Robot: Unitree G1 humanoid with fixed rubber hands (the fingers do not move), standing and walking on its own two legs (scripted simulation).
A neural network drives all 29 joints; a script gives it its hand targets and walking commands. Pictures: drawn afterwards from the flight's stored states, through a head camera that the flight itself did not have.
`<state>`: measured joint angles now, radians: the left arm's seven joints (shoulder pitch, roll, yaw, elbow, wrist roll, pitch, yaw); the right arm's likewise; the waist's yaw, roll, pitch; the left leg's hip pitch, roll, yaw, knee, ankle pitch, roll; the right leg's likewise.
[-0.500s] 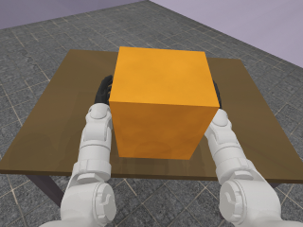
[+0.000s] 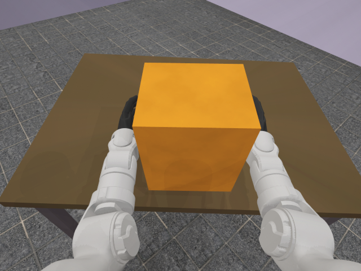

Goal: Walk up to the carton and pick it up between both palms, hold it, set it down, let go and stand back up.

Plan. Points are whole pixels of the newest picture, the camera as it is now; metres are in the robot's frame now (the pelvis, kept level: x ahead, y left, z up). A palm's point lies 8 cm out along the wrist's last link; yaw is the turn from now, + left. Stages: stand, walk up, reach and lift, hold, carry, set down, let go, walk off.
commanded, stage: set down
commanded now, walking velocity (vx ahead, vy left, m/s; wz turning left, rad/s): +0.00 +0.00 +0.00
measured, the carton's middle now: (191, 132) +0.40 +0.02 +0.09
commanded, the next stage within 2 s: none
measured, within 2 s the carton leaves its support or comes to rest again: neither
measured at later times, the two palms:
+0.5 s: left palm (131, 135) +0.41 +0.17 +0.06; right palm (252, 133) +0.43 -0.13 +0.07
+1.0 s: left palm (131, 143) +0.41 +0.17 +0.03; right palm (248, 138) +0.43 -0.13 +0.06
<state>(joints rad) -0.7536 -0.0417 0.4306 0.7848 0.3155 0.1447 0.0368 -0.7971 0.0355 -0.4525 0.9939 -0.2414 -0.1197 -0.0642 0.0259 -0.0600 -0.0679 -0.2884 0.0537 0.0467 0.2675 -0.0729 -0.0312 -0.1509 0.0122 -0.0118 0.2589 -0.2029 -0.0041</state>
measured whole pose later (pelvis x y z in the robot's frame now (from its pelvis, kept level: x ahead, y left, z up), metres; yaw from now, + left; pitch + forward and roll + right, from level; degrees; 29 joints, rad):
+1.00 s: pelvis +0.00 +0.00 +0.00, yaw -2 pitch +15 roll +0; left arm -0.76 -0.02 0.47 1.02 0.29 -0.12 0.08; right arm -0.82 0.03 -0.53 1.10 -0.36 -0.26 -0.05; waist 0.05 -0.04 -0.13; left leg -0.48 0.07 0.07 0.30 -0.08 -0.03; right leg -0.35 0.02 0.01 0.30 -0.20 0.00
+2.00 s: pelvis +0.00 +0.01 +0.00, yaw -3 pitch +13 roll +0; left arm -0.79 -0.09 0.62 0.95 0.43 -0.13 0.04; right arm -0.81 0.06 -0.62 1.00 -0.44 -0.24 0.00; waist 0.08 -0.05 -0.07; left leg -0.45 0.06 0.10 0.30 -0.07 -0.02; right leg -0.35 0.01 0.03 0.32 -0.20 0.00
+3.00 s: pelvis -0.01 +0.00 -0.03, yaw -2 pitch +25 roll -2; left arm -0.91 0.17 0.18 1.20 -0.08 -0.19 0.12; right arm -0.97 -0.19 -0.06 1.27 0.17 -0.20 -0.05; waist 0.09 -0.02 -0.27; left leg -0.82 0.09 0.04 0.54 -0.14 -0.03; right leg -0.68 0.04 -0.02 0.52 -0.27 0.00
